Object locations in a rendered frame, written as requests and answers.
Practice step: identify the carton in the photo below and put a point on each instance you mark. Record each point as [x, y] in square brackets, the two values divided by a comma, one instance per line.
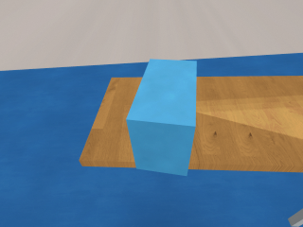
[162, 119]

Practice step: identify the table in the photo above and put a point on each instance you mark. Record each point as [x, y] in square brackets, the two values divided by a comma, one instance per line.
[243, 123]

